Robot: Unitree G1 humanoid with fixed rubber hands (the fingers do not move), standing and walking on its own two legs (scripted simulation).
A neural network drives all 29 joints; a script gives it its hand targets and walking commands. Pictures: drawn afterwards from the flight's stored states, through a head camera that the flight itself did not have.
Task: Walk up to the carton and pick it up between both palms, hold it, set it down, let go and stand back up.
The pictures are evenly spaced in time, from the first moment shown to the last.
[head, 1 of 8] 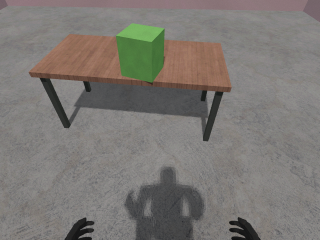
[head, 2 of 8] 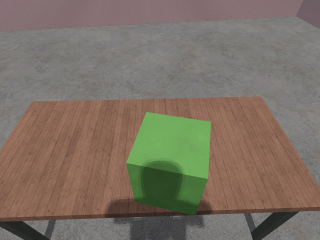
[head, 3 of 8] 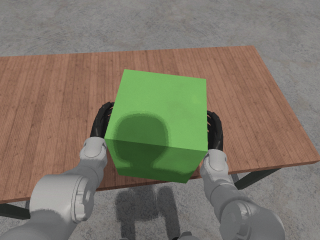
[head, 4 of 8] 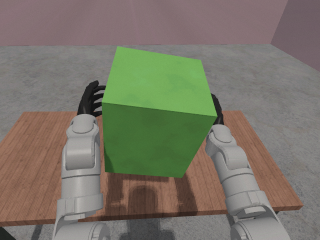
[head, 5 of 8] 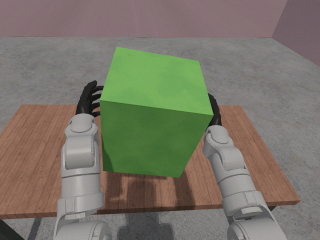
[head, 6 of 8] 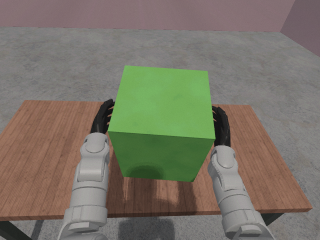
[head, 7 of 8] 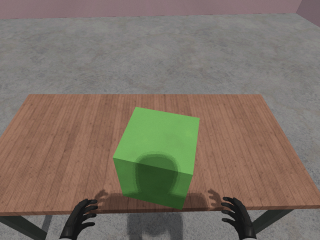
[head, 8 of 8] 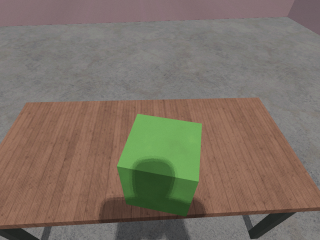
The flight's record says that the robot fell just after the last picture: no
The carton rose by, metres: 0.26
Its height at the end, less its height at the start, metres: +0.00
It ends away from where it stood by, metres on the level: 0.04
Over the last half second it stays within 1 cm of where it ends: yes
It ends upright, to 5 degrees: yes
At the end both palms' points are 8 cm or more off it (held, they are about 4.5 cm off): yes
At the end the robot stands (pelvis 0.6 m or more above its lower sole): yes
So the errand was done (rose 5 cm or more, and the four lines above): yes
